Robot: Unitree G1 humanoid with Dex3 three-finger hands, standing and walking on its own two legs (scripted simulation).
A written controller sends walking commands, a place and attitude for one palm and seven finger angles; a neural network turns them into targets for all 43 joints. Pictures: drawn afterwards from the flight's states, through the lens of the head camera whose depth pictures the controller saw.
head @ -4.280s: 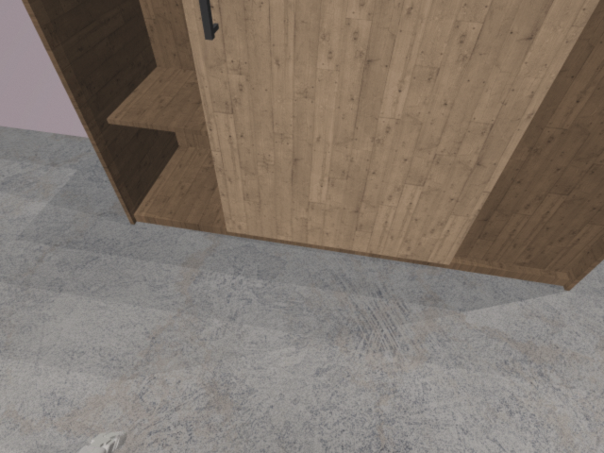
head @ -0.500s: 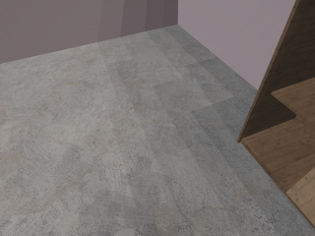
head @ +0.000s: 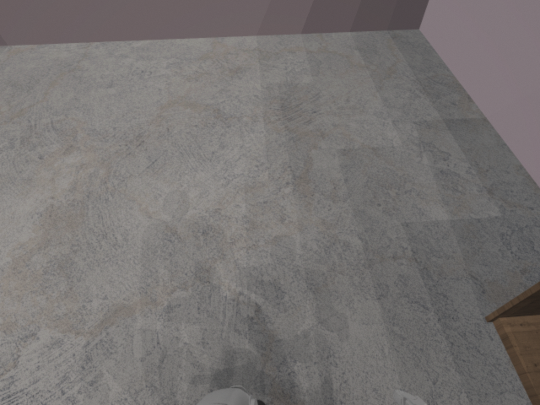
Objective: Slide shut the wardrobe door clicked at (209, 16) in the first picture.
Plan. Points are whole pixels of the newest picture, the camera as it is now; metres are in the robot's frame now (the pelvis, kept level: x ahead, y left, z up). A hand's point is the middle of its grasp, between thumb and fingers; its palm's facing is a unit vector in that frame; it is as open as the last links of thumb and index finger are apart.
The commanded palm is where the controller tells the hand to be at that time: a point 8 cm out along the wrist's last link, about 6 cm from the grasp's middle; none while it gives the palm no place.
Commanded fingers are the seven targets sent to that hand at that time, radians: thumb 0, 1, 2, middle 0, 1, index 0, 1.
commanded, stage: turn to face it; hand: right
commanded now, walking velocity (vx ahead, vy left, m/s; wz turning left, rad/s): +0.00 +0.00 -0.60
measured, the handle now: out of the picture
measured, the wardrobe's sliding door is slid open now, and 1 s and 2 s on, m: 0.43 0.43 0.43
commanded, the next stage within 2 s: none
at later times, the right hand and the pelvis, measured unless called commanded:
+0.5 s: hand out of the picture +0.15 -0.25 -0.16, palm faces +0.23 +0.95 -0.20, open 7.3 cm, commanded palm none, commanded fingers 0.00 -0.90 -0.90 0.20 0.30 0.20 0.30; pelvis +0.12 -0.06 +0.01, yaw -10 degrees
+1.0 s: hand out of the picture +0.14 -0.20 -0.12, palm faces +0.47 +0.84 -0.28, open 7.4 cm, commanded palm none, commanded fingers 0.00 -0.90 -0.90 0.20 0.30 0.20 0.30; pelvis +0.15 +0.01 +0.03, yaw -28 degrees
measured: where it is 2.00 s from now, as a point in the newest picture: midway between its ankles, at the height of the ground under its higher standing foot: outside the picture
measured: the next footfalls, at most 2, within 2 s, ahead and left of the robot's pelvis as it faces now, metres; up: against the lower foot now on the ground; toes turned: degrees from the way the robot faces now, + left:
right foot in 0.38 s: +0.20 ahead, -0.16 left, +0.00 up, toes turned -16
left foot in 0.84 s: +0.22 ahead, +0.10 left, +0.00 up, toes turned -20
